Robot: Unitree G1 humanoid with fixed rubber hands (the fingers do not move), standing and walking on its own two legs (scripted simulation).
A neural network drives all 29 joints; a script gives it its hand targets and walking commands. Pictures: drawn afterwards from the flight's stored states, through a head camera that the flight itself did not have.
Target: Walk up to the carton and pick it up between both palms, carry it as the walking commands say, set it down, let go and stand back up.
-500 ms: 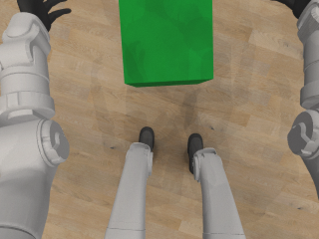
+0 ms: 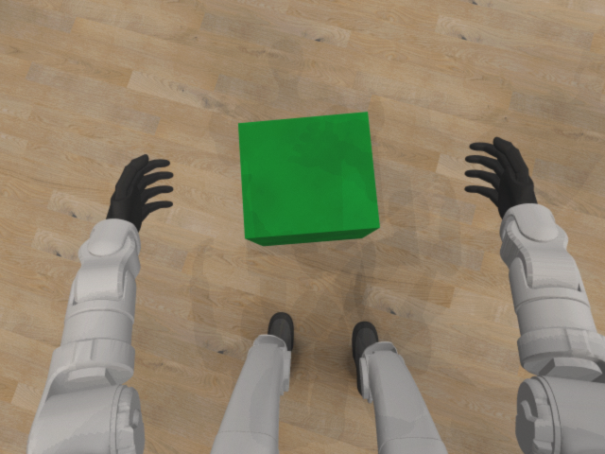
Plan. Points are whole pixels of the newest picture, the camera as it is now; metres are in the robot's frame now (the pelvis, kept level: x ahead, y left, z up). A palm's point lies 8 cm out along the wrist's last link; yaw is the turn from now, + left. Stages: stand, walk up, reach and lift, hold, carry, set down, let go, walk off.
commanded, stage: let go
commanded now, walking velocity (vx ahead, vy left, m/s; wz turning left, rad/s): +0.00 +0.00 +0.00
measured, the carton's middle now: (308, 188) +0.52 +0.04 -0.57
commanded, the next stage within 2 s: stand in 0.94 s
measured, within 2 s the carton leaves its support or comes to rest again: neither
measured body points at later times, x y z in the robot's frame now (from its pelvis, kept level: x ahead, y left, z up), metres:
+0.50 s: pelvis +0.04 -0.01 +0.06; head +0.11 -0.01 +0.51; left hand +0.22 +0.23 -0.02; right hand +0.23 -0.24 -0.02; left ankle +0.04 +0.12 -0.68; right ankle +0.02 -0.13 -0.68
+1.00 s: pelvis +0.05 +0.00 +0.06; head +0.06 +0.01 +0.51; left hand +0.22 +0.25 -0.02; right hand +0.22 -0.25 -0.02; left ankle +0.04 +0.12 -0.68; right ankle +0.02 -0.13 -0.68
